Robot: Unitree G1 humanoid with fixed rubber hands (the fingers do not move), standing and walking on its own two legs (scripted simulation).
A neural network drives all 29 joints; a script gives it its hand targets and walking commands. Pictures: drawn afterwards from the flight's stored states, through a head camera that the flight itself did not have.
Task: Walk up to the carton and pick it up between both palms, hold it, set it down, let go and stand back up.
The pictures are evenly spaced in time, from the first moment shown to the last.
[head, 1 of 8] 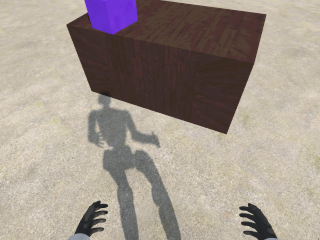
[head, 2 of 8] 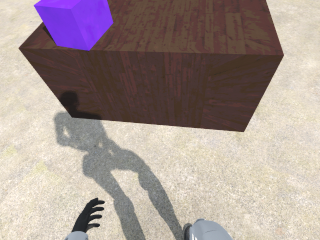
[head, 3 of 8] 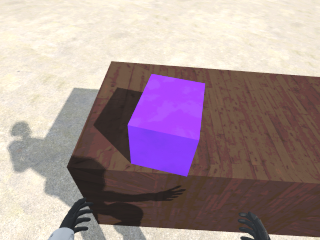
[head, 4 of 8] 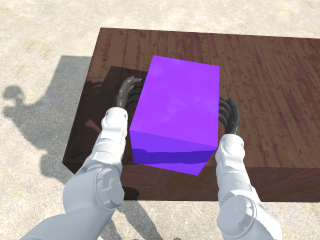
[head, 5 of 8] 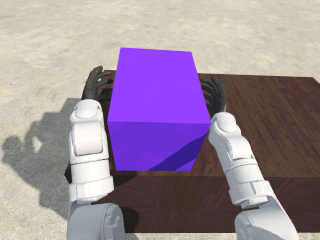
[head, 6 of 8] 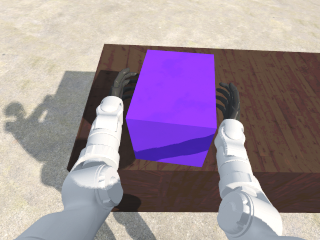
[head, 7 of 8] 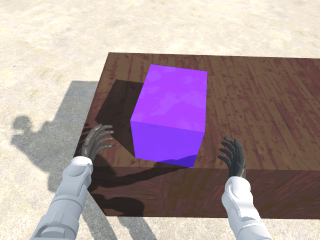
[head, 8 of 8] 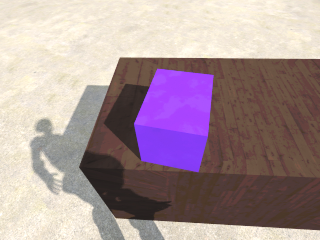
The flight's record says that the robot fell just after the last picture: no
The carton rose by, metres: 0.19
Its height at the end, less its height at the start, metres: +0.00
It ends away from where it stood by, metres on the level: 0.01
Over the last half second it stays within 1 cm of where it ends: yes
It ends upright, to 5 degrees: yes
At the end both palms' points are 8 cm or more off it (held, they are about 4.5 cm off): yes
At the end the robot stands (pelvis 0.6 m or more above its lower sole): yes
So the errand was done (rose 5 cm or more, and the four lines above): yes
